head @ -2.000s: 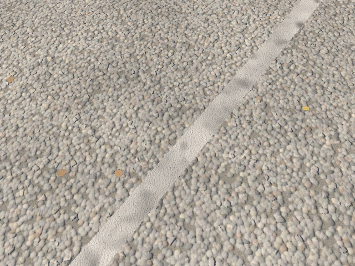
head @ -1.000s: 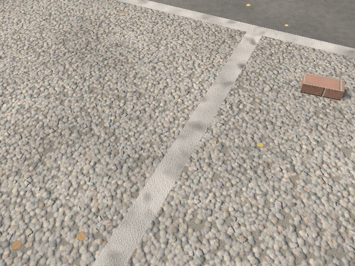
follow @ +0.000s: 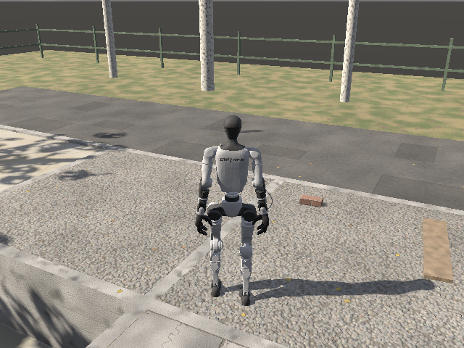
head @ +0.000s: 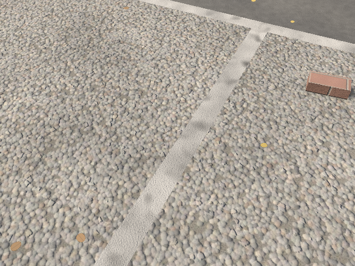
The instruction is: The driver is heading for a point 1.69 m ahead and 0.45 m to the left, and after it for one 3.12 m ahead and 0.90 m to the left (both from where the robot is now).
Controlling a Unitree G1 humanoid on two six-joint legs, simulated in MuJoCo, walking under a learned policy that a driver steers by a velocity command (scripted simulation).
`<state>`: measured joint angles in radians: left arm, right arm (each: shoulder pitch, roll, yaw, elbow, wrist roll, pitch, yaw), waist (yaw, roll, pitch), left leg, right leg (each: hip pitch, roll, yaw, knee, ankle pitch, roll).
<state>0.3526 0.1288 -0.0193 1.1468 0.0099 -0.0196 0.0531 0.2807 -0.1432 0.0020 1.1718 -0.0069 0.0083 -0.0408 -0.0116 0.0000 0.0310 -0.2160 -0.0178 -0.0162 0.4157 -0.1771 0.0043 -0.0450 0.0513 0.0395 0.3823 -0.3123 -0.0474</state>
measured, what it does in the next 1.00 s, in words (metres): walks ahead: left foot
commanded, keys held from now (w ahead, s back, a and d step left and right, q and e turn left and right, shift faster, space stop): no key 0.64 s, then w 0.36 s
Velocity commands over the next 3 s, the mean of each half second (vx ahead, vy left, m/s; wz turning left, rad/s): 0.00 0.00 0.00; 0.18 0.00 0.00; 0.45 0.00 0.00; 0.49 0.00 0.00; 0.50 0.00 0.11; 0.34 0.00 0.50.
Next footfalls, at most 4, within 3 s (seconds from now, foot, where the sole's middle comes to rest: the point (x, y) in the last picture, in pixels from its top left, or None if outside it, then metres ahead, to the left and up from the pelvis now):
0.98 left None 0.18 0.13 -0.78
1.50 right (192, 264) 0.53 -0.02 -0.78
2.06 left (149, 193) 0.83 0.15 -0.78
2.62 right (185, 137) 1.15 -0.01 -0.78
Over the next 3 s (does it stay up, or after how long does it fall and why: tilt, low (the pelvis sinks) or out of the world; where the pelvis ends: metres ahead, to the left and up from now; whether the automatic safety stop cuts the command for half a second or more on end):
stays up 1.11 0.08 0.00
